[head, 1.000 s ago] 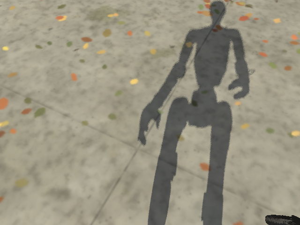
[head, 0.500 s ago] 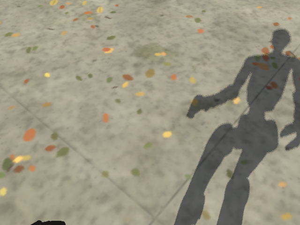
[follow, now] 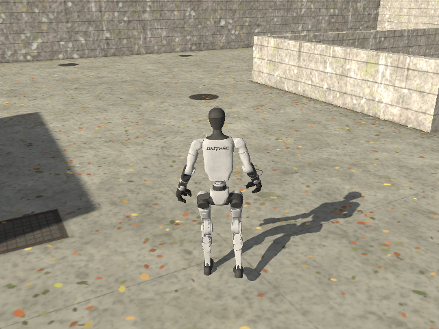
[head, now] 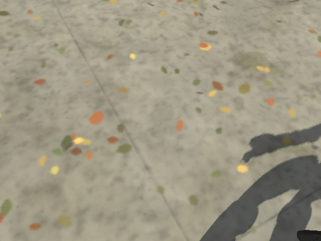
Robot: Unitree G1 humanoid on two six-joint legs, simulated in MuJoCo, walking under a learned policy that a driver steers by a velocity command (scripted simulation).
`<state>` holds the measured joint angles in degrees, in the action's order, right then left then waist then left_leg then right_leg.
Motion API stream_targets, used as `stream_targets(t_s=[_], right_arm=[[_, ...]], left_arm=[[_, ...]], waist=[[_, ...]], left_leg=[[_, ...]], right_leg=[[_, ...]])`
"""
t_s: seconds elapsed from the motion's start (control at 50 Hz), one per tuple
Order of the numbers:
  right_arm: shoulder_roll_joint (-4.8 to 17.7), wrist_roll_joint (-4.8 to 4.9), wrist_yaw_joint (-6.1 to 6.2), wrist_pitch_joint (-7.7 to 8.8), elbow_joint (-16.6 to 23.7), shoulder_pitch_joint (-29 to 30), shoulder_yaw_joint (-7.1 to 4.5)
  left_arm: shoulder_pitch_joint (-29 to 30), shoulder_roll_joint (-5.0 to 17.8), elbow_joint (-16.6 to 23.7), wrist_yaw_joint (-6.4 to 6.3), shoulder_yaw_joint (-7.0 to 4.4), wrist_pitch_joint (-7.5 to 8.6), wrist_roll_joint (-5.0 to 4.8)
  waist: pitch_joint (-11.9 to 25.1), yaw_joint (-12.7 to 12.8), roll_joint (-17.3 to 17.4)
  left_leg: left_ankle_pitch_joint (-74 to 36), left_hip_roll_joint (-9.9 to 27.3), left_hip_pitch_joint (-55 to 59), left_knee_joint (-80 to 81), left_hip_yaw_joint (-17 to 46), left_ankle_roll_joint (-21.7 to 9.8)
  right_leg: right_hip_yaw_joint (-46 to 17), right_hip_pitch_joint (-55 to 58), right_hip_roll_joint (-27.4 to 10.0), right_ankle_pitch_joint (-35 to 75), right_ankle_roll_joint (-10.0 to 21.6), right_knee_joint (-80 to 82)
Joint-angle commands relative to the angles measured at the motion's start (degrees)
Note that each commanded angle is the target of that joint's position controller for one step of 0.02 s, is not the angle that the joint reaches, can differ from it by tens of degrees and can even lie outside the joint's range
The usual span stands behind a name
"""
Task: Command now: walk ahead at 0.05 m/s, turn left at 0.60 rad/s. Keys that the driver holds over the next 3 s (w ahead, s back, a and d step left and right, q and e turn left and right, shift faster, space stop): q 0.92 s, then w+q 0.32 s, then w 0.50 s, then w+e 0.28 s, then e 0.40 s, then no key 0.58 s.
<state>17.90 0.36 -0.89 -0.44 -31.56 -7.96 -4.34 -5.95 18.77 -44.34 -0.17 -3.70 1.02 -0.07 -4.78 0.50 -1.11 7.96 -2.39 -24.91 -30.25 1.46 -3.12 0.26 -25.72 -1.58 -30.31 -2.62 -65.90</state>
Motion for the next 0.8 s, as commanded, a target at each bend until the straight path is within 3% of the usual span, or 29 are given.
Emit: stream_targets(t_s=[0.02, 0.06, 0.12, 0.2, 0.26, 0.28, 0.3, 0.32, 0.34, 0.38, 0.4, 0.44, 0.5, 0.56, 0.62, 0.68, 0.7, 0.72, 0.74, 0.76, 0.78, 0.8], right_arm=[[9.26, -0.01, 0.95, 0.13, 3.79, -0.22, -2.78], [9.66, -0.76, 1.5, -0.16, 3.84, 0.38, -3.07], [10.05, -0.26, 2.31, -0.52, 3.34, 0.15, -3.39], [9.88, -0.2, 2.24, -1.25, 3.23, 0.33, -3.35], [9.14, 0.64, 2.31, -1.89, 3.3, 1.53, -3.08], [7.38, 0.74, 2.48, -1.94, 3.05, -0.07, -2.59], [4.19, 0.49, 2.45, -1.85, 3.85, -2.17, -1.87], [8.16, 0.09, 2.48, -1.02, 4.4, -1.67, -3.11], [11.24, 0.22, 2.38, -0.99, 3.01, -2.63, -4.29], [9.84, 0.36, 2.71, -2.23, 0.03, -5.61, -4.42], [8.47, 0.33, 2.68, -2.68, -0.23, -5.92, -4.08], [6.49, 0.95, 2.46, -2.81, 0.74, -3.7, -3.38], [4.65, 0.92, 2.03, -2.54, 2.94, 0.96, -2.31], [3.56, 0.58, 1.16, -2.47, 3.83, 1.69, -1.47], [4.76, 0.84, 0.53, -2.85, 3.59, 0.45, -1.87], [4.84, 0.9, 0.01, -3.18, 1.95, -4.08, -2.53], [6.79, 0.81, 0.5, -3.17, 1.16, -6.39, -3.35], [12.95, 0.83, 1.39, -2.88, 1.63, -8.67, -4.91], [16.53, -1.13, 1.31, -1.9, 2.89, -7.05, -5.1], [13.01, -1.82, 0.83, -0.6, 2.58, -7.65, -4.35], [11.43, -1.48, 0.95, 0.17, 1.62, -5.39, -3.53], [10.17, -0.51, 1.29, 0.32, 1.61, -2.38, -3.26]], left_arm=[[-1.79, 6.2, 3.65, -0.66, -1.45, -0.51, 0.4], [-3.25, 4.74, 3.24, -0.78, -1.05, -0.81, 0.29], [-2.19, 3.46, 3.69, -0.87, -0.48, -0.96, 0.36], [-1.12, 3.95, 4.87, -0.11, -0.79, -0.74, 0.02], [-4.92, 3.81, 4.33, 0.61, -1.4, -0.11, 0.16], [-7.0, 6.32, 4.11, 0.41, -2.27, -0.13, 0.9], [-6.69, 12.14, 4.65, -0.01, -3.52, -0.63, 2.13], [-5.4, 11.83, 5.39, 0.11, -3.56, -0.43, 3.6], [-1.39, 8.83, 7.25, -0.4, -2.61, -0.08, 3.39], [3.11, 5.04, 8.36, -1.17, -1.68, -0.06, 1.33], [2.88, 4.41, 8.38, -1.51, -1.37, -0.17, 0.75], [0.77, 4.27, 8.2, -2.05, -1.25, -0.73, 1.0], [-3.91, 6.25, 7.2, -2.43, -2.11, -1.51, 1.19], [-3.48, 8.77, 7.18, -1.89, -3.19, -1.88, 0.66], [-3.11, 9.82, 6.85, -1.15, -3.76, -1.84, -0.25], [-1.9, 9.33, 6.19, -0.95, -3.78, -1.67, -1.9], [-5.04, 7.13, 4.81, -0.71, -3.23, -1.42, -1.7], [-5.29, 3.36, 6.07, -0.36, -2.04, -1.29, 0.98], [-1.24, 3.13, 9.45, -0.75, -1.71, -0.99, 1.8], [2.57, 5.94, 9.68, -1.18, -2.57, -0.97, 0.93], [2.94, 6.37, 9.63, -1.31, -2.86, -1.11, 0.08], [1.52, 6.2, 8.41, -1.75, -3.1, -1.27, 0.34]], waist=[[12.37, 0.79, 6.29], [13.21, 1.27, 7.64], [14.18, 0.4, 8.19], [13.16, -0.63, 10.43], [12.02, 1.67, 10.67], [11.94, 1.72, 7.37], [10.3, -0.83, -8.0], [8.28, -0.1, -15.05], [7.08, -1.35, -10.03], [5.48, -2.83, -6.52], [4.9, -2.33, -6.45], [4.7, -0.81, -6.93], [6.53, 2.58, -8.43], [8.26, 2.99, -9.6], [8.92, 2.47, -10.44], [9.54, -0.87, -8.88], [10.4, -1.34, -4.33], [11.12, -0.78, 11.16], [11.48, -1.48, 19.24], [13.09, -4.86, 12.25], [10.64, -2.92, 10.79], [9.55, -1.35, 8.23]], left_leg=[[-20.59, 13.28, 14.07, 9.68, 17.14, -11.48], [-20.14, 12.24, 11.83, 10.1, 16.7, -11.74], [-13.19, 11.35, 10.24, 9.84, 17.97, -11.08], [-1.84, 10.68, 8.8, 9.84, 22.92, -9.55], [1.76, 8.25, 6.1, 6.79, 24.21, -6.32], [7.6, 5.23, 1.85, 2.29, 21.78, -3.33], [22.25, -3.49, -8.98, -10.97, 10.91, 0.76], [27.74, -4.39, -12.7, -24.91, 6.9, 3.24], [23.67, -1.86, -11.58, -33.0, 8.72, 3.96], [17.02, -1.01, -11.75, -39.22, 6.76, 5.83], [15.18, -0.61, -12.47, -41.82, 6.09, 6.8], [12.79, 0.32, -12.72, -39.42, 2.96, 8.04], [13.6, 2.79, -13.24, -29.71, 1.31, 9.28], [15.93, 4.28, -5.89, -20.39, -1.44, 8.53], [14.75, 3.55, 0.08, -12.39, -4.12, 6.92], [4.21, 1.9, 10.17, 3.74, -6.0, 2.73], [-3.3, 2.1, 18.34, 8.85, -3.12, 0.59], [-22.86, 14.61, 29.0, 9.93, 14.6, -4.21], [-31.48, 25.7, 26.69, 8.59, 28.08, -16.66], [-26.43, 23.76, 24.77, 9.99, 25.67, -17.92], [-22.27, 20.04, 22.86, 10.02, 20.61, -14.49], [-18.0, 16.78, 21.51, 9.85, 17.68, -11.3]], right_leg=[[-3.33, -6.38, -0.93, 4.03, -0.8, 2.23], [-2.86, -3.17, 0.63, 5.29, -1.63, 7.89], [-3.62, 0.2, 1.65, 8.36, -1.95, 15.82], [-4.05, 3.48, 3.04, 10.15, -0.78, 23.56], [-2.53, 11.42, 3.34, 16.89, 1.71, 37.72], [-6.56, 16.66, -2.27, 18.31, 4.0, 42.81], [-20.69, 20.56, -16.19, 22.28, 10.45, 47.39], [-31.64, 14.46, -23.56, 24.17, 18.04, 51.47], [-27.25, 12.63, -21.39, 24.14, 17.6, 50.96], [-15.97, 12.9, -14.5, 23.66, 12.8, 49.14], [-13.23, 13.6, -13.64, 25.9, 12.86, 48.92], [-8.26, 15.68, -11.94, 27.88, 13.35, 49.23], [-6.8, 23.34, -13.91, 32.01, 14.82, 48.22], [-4.0, 22.47, -15.58, 35.9, 15.11, 47.46], [-2.32, 21.49, -16.79, 38.73, 14.64, 46.0], [1.02, 18.71, -16.05, 36.99, 10.61, 39.89], [4.46, 13.3, -13.84, 31.01, 6.58, 34.13], [9.72, -1.65, -7.45, 9.22, 0.86, 17.76], [5.03, -13.68, -0.27, -8.91, -2.34, 4.85], [-1.59, -13.93, -0.92, -7.87, -2.11, -1.54], [-3.02, -14.17, -1.72, -2.95, -1.21, -2.4], [-3.59, -14.01, -2.15, 1.66, -1.02, -0.55]])
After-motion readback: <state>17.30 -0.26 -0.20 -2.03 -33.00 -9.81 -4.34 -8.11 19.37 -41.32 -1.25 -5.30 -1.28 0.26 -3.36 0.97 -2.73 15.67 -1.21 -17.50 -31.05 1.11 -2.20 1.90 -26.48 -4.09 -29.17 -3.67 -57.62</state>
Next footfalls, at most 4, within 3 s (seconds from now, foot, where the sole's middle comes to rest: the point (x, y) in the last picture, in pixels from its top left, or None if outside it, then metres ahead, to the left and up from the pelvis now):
0.28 right None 0.11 -0.15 -0.77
0.70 left None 0.00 0.10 -0.77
1.16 right None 0.14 -0.07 -0.77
1.60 left None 0.13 0.34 -0.77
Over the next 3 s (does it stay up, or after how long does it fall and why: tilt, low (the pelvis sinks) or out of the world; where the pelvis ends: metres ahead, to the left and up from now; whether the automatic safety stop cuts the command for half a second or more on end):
stays up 0.44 0.49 0.00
